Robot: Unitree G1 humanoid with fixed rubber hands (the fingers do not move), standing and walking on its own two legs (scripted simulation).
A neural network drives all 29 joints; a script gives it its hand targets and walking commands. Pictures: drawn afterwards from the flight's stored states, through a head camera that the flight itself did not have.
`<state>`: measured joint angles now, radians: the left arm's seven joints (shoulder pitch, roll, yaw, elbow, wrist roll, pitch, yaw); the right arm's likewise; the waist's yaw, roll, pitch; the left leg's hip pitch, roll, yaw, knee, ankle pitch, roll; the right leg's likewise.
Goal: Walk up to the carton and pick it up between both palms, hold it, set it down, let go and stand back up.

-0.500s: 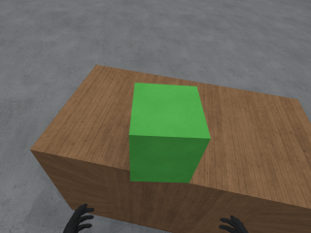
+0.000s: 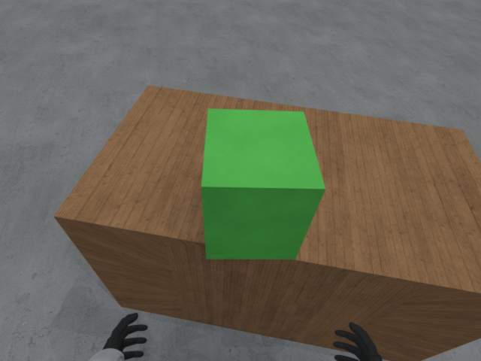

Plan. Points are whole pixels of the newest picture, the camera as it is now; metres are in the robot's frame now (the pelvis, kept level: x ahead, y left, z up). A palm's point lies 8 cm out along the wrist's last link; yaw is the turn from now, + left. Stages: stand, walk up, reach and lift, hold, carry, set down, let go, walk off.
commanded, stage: set down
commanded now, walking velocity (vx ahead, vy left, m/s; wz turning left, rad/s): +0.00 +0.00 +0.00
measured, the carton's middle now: (253, 187) +0.47 +0.01 -0.01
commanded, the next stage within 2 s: let go in 1.02 s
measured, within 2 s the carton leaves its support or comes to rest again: neither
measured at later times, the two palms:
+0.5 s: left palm (121, 358) +0.15 +0.21 -0.10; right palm out of the picture +0.14 -0.20 -0.11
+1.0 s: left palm (122, 349) +0.17 +0.22 -0.12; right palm out of the picture +0.17 -0.20 -0.13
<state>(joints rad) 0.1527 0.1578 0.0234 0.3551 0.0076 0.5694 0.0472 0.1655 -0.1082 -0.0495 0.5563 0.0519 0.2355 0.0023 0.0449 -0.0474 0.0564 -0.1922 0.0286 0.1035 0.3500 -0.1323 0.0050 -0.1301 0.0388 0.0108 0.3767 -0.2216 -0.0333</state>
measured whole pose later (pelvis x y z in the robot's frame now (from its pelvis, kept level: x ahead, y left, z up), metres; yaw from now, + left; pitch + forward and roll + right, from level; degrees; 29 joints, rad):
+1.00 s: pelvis +0.00 +0.00 -0.01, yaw +1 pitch +5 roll +0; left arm -0.05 0.14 0.08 0.61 0.08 0.58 0.01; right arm -0.08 -0.11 -0.05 0.91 0.00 0.14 -0.01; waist 0.00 -0.02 0.07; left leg -0.38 0.03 0.08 0.46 -0.17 0.01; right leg -0.30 0.04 -0.01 0.46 -0.25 -0.03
